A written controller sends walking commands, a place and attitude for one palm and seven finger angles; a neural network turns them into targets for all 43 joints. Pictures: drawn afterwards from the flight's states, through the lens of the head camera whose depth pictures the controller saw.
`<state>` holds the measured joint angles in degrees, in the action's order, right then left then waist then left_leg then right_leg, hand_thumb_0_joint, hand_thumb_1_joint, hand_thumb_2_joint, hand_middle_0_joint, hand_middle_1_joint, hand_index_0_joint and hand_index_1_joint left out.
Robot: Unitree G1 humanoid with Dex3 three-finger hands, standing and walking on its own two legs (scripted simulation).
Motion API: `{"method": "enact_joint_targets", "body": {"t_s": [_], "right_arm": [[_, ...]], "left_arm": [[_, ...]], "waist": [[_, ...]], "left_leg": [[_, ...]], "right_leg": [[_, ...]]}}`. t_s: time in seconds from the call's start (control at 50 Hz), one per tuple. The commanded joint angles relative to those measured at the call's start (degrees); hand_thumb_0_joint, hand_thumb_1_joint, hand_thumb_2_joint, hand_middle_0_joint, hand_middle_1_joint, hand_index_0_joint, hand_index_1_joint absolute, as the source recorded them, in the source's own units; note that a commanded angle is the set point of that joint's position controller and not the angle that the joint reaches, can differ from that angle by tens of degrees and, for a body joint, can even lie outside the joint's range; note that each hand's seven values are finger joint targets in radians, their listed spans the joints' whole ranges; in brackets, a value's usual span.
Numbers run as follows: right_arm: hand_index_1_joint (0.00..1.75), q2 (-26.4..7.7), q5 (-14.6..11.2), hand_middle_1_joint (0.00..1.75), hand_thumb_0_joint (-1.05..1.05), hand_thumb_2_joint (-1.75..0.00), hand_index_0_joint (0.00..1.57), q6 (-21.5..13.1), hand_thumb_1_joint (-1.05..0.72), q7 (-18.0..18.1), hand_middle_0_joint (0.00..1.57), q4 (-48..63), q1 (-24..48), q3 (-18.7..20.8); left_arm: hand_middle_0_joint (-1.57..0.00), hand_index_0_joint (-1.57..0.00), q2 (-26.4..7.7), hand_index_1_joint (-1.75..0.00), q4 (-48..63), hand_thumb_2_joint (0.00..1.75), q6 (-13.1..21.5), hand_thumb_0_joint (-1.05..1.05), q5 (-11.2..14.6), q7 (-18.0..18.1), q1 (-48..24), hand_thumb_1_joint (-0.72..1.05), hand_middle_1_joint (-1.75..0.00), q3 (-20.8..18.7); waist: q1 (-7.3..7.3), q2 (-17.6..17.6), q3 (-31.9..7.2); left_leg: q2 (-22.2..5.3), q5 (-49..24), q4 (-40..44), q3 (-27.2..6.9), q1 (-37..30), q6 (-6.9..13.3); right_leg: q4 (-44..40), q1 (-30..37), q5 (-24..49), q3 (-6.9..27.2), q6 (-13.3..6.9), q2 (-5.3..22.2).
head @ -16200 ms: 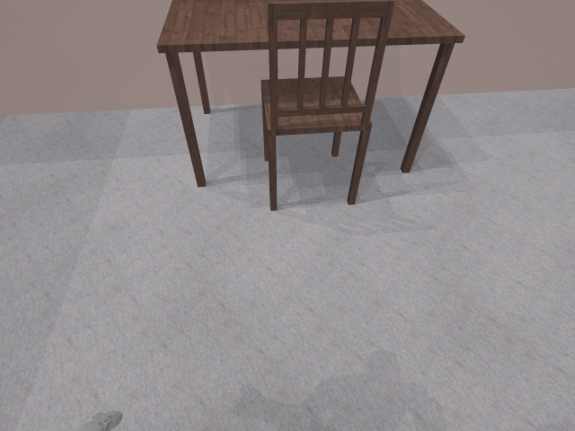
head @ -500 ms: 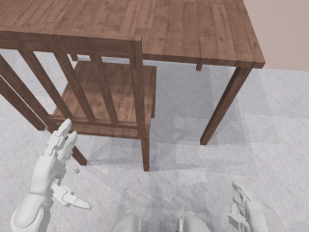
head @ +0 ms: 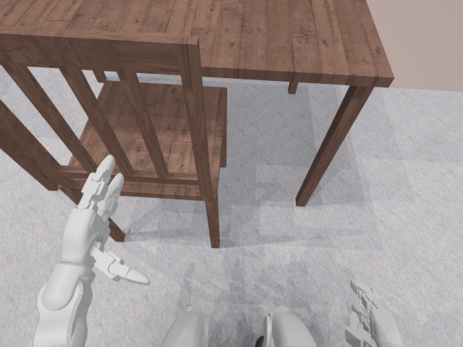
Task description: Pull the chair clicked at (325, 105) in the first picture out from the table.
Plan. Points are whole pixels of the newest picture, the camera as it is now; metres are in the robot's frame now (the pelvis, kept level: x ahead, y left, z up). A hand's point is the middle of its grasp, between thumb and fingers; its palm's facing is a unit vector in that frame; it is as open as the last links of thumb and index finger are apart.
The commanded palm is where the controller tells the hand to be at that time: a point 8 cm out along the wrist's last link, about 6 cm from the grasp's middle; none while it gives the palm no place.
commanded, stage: aim the fingers beside a spindle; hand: left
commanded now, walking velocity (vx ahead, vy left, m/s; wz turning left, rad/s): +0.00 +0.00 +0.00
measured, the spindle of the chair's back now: (104, 130) +0.49 +0.27 +0.03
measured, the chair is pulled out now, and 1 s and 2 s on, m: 0.00 0.00 0.00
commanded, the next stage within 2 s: none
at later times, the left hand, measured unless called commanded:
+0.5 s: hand (151, 213) +0.33 +0.16 +0.01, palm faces -0.08 -1.00 -0.03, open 17.0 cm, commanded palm +0.32 +0.22 +0.02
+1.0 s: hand (148, 202) +0.35 +0.16 +0.02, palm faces -0.06 -1.00 -0.04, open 17.0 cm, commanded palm +0.33 +0.22 +0.01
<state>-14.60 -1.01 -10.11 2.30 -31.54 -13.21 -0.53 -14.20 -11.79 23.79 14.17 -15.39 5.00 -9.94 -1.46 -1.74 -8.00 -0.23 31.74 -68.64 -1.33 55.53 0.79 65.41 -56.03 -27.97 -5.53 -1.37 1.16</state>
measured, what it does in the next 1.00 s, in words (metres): stands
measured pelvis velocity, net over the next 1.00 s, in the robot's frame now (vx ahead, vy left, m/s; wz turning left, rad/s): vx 0.00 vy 0.00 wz -0.02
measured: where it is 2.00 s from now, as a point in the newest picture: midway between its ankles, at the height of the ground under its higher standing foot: outside the picture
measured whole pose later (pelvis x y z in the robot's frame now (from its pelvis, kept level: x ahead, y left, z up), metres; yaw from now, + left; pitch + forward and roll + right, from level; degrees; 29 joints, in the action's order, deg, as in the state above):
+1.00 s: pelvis +0.00 +0.00 -0.01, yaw -1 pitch +22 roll -2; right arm -14.3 -0.6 -4.4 0.8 -32.9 -13.1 0.1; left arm -13.2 -23.1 26.0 11.2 -11.2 -8.8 -9.6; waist -2.5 -1.6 -9.4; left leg -0.3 32.8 -72.2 -0.2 61.5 1.2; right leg 69.3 -62.6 -28.7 -4.3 -1.0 1.1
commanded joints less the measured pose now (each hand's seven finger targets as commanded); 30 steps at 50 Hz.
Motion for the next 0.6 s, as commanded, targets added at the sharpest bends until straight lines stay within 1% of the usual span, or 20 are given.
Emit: {"method": "enact_joint_targets", "body": {"t_s": [0.0, 0.02, 0.04, 0.06, 0.1, 0.12, 0.16, 0.18, 0.2, 0.24, 0.3, 0.36, 0.4, 0.42, 0.46, 0.48, 0.5, 0.52, 0.54, 0.58], "right_arm": [[0.3, -7.8, -0.1, 0.3, 0.0, -0.9, 0.2, -2.5, -0.9, 0.2, 0.2, 7.3, 0.0, 3.1], [0.3, -8.0, -0.1, 0.3, 0.0, -0.9, 0.2, -2.1, -0.9, 0.2, 0.2, 7.2, -0.1, 3.3], [0.3, -7.9, -0.2, 0.3, 0.0, -0.9, 0.2, -1.8, -0.9, 0.2, 0.2, 7.5, 0.1, 3.2], [0.3, -8.0, -0.2, 0.3, 0.0, -0.9, 0.2, -1.5, -0.9, 0.2, 0.2, 7.5, 0.0, 3.3], [0.3, -7.8, -0.1, 0.3, 0.0, -0.9, 0.2, -1.3, -0.9, 0.2, 0.2, 7.8, 0.2, 3.2], [0.3, -7.8, -0.1, 0.3, 0.0, -0.9, 0.2, -1.1, -0.9, 0.2, 0.2, 7.9, 0.1, 3.2], [0.3, -7.4, 0.1, 0.3, 0.0, -0.9, 0.2, -1.0, -0.9, 0.3, 0.2, 7.7, 0.1, 3.2], [0.3, -7.5, 0.1, 0.3, 0.0, -0.9, 0.2, -1.0, -0.9, 0.3, 0.2, 7.8, 0.0, 3.3], [0.3, -7.3, 0.2, 0.3, 0.0, -0.9, 0.2, -0.9, -0.9, 0.1, 0.2, 7.7, 0.0, 3.2], [0.3, -7.3, 0.2, 0.3, 0.0, -0.9, 0.2, -0.8, -0.9, 0.1, 0.2, 6.9, -0.3, 3.2], [0.3, -7.9, 0.1, 0.3, 0.0, -0.9, 0.2, -0.4, -0.9, 0.1, 0.2, 5.9, -0.7, 3.2], [0.3, -8.1, 0.0, 0.3, 0.0, -0.9, 0.2, 0.1, -0.9, 0.0, 0.2, 6.0, -0.7, 3.3], [0.3, -8.2, 0.0, 0.3, 0.0, -0.9, 0.2, 0.4, -0.9, 0.1, 0.2, 6.3, -0.9, 3.4], [0.3, -8.2, 0.1, 0.3, 0.0, -0.9, 0.2, 0.6, -0.9, 0.1, 0.2, 6.3, -1.0, 3.6], [0.3, -7.7, 0.3, 0.3, 0.0, -0.9, 0.2, 0.8, -0.9, 0.0, 0.2, 7.0, -0.8, 3.6], [0.3, -7.7, 0.4, 0.3, 0.0, -0.9, 0.2, 0.9, -0.9, 0.0, 0.2, 6.8, -0.9, 3.6], [0.3, -7.2, 0.5, 0.3, 0.0, -0.9, 0.2, 1.0, -0.9, -0.2, 0.2, 6.9, -0.7, 3.5], [0.3, -7.2, 0.5, 0.3, 0.0, -0.9, 0.2, 1.2, -0.9, -0.3, 0.2, 6.4, -0.9, 3.5], [0.3, -7.1, 0.6, 0.3, 0.0, -0.9, 0.2, 1.3, -0.9, -0.4, 0.2, 6.2, -0.7, 3.4], [0.3, -7.4, 0.6, 0.3, 0.0, -0.9, 0.2, 1.6, -0.9, -0.6, 0.2, 5.6, -1.1, 3.5]], "left_arm": [[-0.06, -0.06, -6.3, -0.08, 8.3, 0.3, 3.1, 0.0, 0.5, 0.3, -8.2, -0.5, -0.08, -2.4], [-0.06, -0.06, -8.2, -0.08, 7.8, 0.3, 2.8, 0.0, 0.3, 0.5, -8.4, -0.5, -0.08, -4.2], [-0.06, -0.06, -6.9, -0.08, 7.1, 0.3, 2.3, 0.0, 0.1, 0.5, -9.3, -0.5, -0.08, -2.8], [-0.06, -0.06, -8.3, -0.08, 6.5, 0.3, 2.2, 0.0, 0.1, 0.7, -9.7, -0.5, -0.08, -4.4], [-0.06, -0.06, -8.0, -0.08, 7.5, 0.3, 2.5, 0.0, -0.1, 1.0, -11.9, -0.5, -0.08, -4.0], [-0.06, -0.06, -9.4, -0.08, 7.6, 0.3, 2.7, 0.0, -0.1, 1.3, -12.5, -0.5, -0.08, -5.4], [-0.06, -0.06, -8.4, -0.08, 9.5, 0.3, 3.7, 0.0, 0.1, 1.7, -14.4, -0.5, -0.08, -4.7], [-0.06, -0.06, -9.5, -0.08, 9.9, 0.3, 4.2, 0.0, 0.1, 1.9, -13.7, -0.5, -0.08, -5.7], [-0.06, -0.06, -8.4, -0.08, 10.1, 0.3, 4.5, 0.0, -0.1, 1.9, -13.5, -0.5, -0.08, -4.6], [-0.06, -0.06, -7.0, -0.08, 8.6, 0.3, 4.6, 0.0, -0.3, 2.0, -15.4, -0.5, -0.08, -2.7], [-0.06, -0.06, -6.5, -0.08, 3.7, 0.3, 3.9, 0.0, -1.1, 1.9, -17.5, -0.5, -0.08, -2.0], [-0.06, -0.06, -4.8, -0.08, 0.8, 0.3, 2.9, 0.0, -1.5, 1.8, -19.3, -0.5, -0.08, -0.3], [-0.06, -0.06, -6.3, -0.08, 1.3, 0.3, 2.9, 0.0, -1.6, 2.1, -21.0, -0.5, -0.08, -1.7], [-0.06, -0.06, -8.5, -0.08, 2.3, 0.3, 3.1, 0.0, -1.4, 2.5, -21.1, -0.5, -0.08, -4.1], [-0.06, -0.06, -8.7, -0.08, 4.8, 0.3, 3.9, 0.0, -1.3, 3.0, -20.8, -0.5, -0.08, -4.5], [-0.06, -0.06, -10.8, -0.08, 5.8, 0.3, 4.6, 0.0, -1.6, 3.6, -22.2, -0.5, -0.08, -6.1], [-0.06, -0.06, -9.1, -0.08, 6.1, 0.3, 5.0, 0.0, -1.6, 3.9, -21.9, -0.5, -0.08, -4.9], [-0.06, -0.06, -9.7, -0.08, 5.5, 0.3, 5.3, 0.0, -1.7, 4.3, -21.9, -0.5, -0.08, -5.6], [-0.06, -0.06, -8.3, -0.08, 5.4, 0.3, 5.6, 0.0, -1.9, 4.6, -22.6, -0.5, -0.08, -4.2], [-0.06, -0.06, -8.0, -0.08, 1.6, 0.3, 5.4, 0.0, -2.2, 4.9, -21.8, -0.5, -0.08, -4.3]], "waist": [[-1.04, -0.8, -17.2], [-0.46, -0.2, -18.0], [-1.01, 0.5, -17.4], [-0.54, 1.1, -17.6], [-0.62, 0.7, -19.0], [-0.21, 0.1, -19.6], [-0.42, -0.2, -21.5], [-0.1, -1.1, -22.0], [-0.12, -1.7, -22.5], [-1.21, -0.7, -21.6], [-2.16, 0.5, -18.9], [-2.26, 0.9, -18.1], [-1.66, 0.3, -20.7], [-1.0, 0.9, -22.9], [-0.23, 0.0, -26.2], [-0.05, -1.2, -27.0], [0.0, -1.9, -27.3], [-0.22, -1.4, -26.6], [-0.62, -2.0, -25.8], [-1.33, 0.1, -23.9]], "left_leg": [[0.6, -16.2, 9.7, -1.5, -8.0, 0.3], [0.5, -15.8, 9.5, -1.4, -7.3, 0.3], [0.7, -14.9, 9.3, -1.2, -6.5, 0.4], [0.7, -14.0, 9.2, -1.1, -5.6, 0.5], [0.8, -14.4, 8.8, -0.9, -5.7, 0.7], [0.7, -14.8, 8.8, -0.9, -5.8, 0.6], [0.7, -16.9, 8.3, -0.7, -7.0, 0.6], [0.6, -18.3, 8.3, -0.9, -7.6, 0.5], [0.6, -19.1, 8.4, -1.0, -8.5, 0.4], [0.5, -18.6, 7.7, -1.0, -7.9, 0.5], [0.4, -16.2, 7.0, -1.3, -5.6, 0.5], [0.6, -13.8, 6.7, -1.1, -4.4, 0.5], [0.7, -15.5, 6.5, -1.1, -4.9, 0.5], [0.6, -16.9, 6.2, -0.9, -5.3, 0.5], [0.7, -19.1, 6.2, -0.5, -6.1, 0.5], [0.6, -20.5, 6.1, -0.8, -6.7, 0.4], [0.7, -20.9, 6.1, -0.5, -7.3, 0.3], [0.5, -21.2, 6.0, -0.7, -7.2, 0.2], [0.5, -20.9, 5.9, -0.7, -7.2, 0.2], [0.4, -19.7, 5.5, -0.8, -5.2, 0.3]], "right_leg": [[-7.5, 11.6, 10.9, 3.1, 0.1, -0.9], [-7.4, 12.2, 10.8, 3.4, 0.1, -0.8], [-7.6, 12.3, 10.4, 3.6, 0.2, -0.8], [-7.7, 12.6, 9.6, 3.9, 0.2, -0.7], [-7.3, 13.1, 10.2, 4.1, 0.2, -0.8], [-7.1, 13.5, 10.6, 4.2, 0.1, -0.8], [-6.7, 14.2, 13.0, 4.3, 0.2, -0.7], [-6.2, 14.1, 13.9, 4.1, 0.0, -0.9], [-5.9, 13.7, 14.5, 3.9, 0.0, -0.8], [-5.9, 12.6, 14.5, 3.9, 0.2, -0.8], [-5.5, 9.7, 12.3, 3.7, 0.2, -0.9], [-5.7, 8.3, 10.0, 3.9, 0.2, -0.7], [-5.1, 9.8, 11.8, 4.1, 0.0, -0.6], [-4.8, 11.4, 13.6, 4.4, 0.0, -0.6], [-4.3, 13.8, 16.2, 4.7, 0.1, -0.4], [-3.6, 13.6, 17.0, 4.6, -0.1, -0.5], [-3.7, 13.7, 17.5, 4.8, 0.0, -0.5], [-3.4, 13.1, 17.7, 4.5, 0.0, -0.6], [-3.4, 12.1, 17.2, 4.4, 0.0, -0.7], [-3.5, 11.0, 16.2, 4.3, 0.1, -0.9]]}}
